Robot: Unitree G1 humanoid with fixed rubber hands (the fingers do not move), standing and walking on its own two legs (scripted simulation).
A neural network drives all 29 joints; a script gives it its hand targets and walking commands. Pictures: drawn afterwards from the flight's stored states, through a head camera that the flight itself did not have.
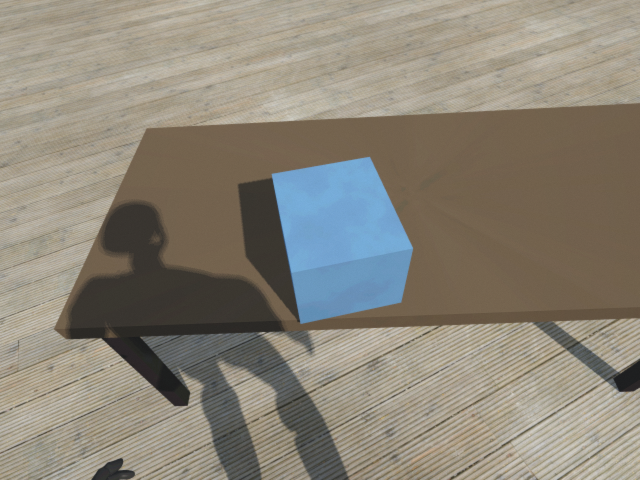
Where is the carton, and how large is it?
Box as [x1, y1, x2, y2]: [272, 157, 412, 323]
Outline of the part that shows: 369,157 272,174 300,323 400,302 412,247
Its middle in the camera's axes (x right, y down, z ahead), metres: +0.03 +0.00 +0.74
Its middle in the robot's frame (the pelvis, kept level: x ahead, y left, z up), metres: +0.54 +0.01 -0.10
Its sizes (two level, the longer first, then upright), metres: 0.235 0.194 0.165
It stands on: a table, 0.58 m high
